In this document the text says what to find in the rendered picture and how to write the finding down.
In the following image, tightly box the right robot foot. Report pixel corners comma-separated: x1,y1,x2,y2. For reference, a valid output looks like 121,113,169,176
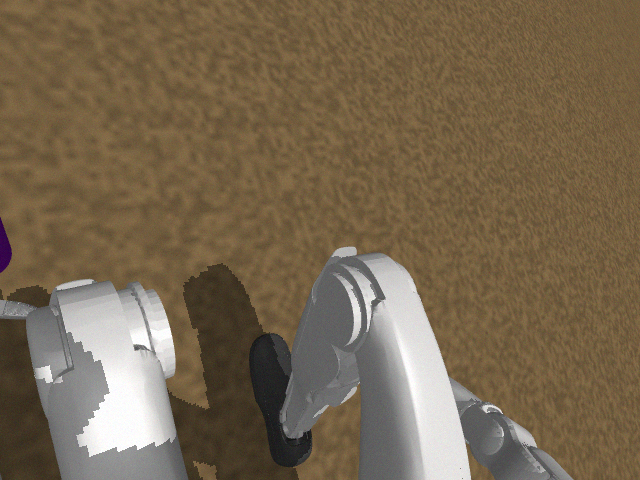
249,333,312,467

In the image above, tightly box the right robot arm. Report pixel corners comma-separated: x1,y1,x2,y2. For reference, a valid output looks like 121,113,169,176
460,402,573,480

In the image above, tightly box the left robot hand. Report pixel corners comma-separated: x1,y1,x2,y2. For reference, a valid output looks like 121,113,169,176
0,300,38,319

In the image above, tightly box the bottle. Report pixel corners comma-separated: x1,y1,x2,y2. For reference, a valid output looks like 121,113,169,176
0,218,12,273

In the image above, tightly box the right robot hand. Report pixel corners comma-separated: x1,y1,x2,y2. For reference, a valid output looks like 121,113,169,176
448,376,483,418

